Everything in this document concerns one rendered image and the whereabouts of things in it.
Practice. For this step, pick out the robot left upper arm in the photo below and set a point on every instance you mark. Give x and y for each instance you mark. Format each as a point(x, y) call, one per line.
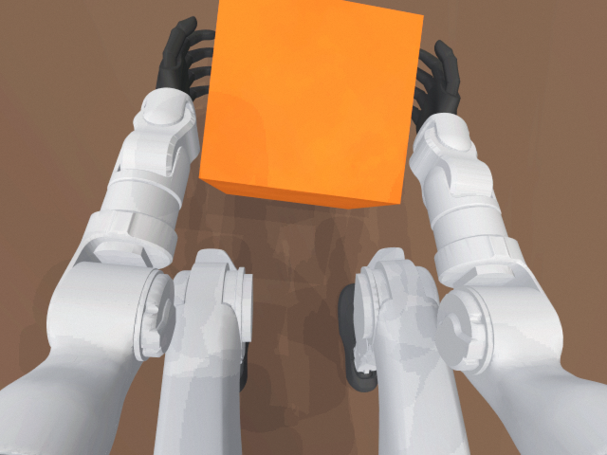
point(106, 320)

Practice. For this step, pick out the right robot hand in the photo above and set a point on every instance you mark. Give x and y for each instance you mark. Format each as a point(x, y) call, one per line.
point(442, 86)

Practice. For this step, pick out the right robot thigh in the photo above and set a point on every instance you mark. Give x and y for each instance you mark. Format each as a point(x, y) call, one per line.
point(419, 406)

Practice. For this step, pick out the robot right forearm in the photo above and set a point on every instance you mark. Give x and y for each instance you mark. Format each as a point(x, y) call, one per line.
point(473, 247)

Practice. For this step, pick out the left robot thigh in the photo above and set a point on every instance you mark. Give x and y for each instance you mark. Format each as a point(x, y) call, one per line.
point(199, 408)

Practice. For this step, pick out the robot right upper arm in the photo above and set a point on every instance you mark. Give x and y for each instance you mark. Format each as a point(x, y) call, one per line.
point(507, 341)

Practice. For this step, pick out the robot left forearm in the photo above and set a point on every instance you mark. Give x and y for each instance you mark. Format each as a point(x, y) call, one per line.
point(136, 223)

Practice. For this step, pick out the carton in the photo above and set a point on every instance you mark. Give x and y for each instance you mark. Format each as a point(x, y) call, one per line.
point(310, 101)

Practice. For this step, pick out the left robot hand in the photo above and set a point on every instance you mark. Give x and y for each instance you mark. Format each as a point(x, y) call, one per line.
point(174, 69)

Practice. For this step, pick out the robot thigh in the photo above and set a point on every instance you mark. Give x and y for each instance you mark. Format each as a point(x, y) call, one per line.
point(199, 408)
point(419, 406)

